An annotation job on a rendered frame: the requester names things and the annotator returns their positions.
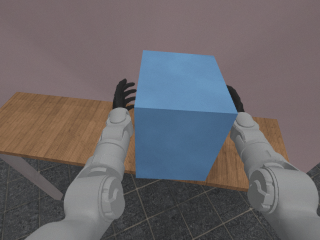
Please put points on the left robot forearm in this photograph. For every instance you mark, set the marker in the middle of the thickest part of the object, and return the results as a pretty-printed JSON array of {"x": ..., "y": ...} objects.
[{"x": 112, "y": 147}]

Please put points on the right robot forearm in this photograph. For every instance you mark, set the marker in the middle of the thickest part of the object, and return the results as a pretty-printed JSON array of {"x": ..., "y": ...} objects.
[{"x": 253, "y": 148}]

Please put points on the robot right hand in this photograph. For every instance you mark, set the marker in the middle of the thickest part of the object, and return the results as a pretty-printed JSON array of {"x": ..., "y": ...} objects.
[{"x": 236, "y": 99}]

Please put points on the table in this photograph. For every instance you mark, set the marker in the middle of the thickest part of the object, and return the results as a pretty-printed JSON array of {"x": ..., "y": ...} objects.
[{"x": 66, "y": 130}]

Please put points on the right robot upper arm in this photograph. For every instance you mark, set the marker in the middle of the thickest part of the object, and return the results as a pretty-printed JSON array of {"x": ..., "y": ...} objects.
[{"x": 288, "y": 200}]

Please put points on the left robot upper arm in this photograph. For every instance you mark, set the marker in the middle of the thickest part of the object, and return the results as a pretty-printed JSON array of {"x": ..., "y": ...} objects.
[{"x": 91, "y": 204}]

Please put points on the carton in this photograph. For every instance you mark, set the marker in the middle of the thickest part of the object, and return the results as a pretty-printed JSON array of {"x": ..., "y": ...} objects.
[{"x": 183, "y": 113}]

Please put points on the robot left hand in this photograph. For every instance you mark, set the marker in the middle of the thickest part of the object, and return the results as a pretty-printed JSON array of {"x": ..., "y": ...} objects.
[{"x": 119, "y": 100}]

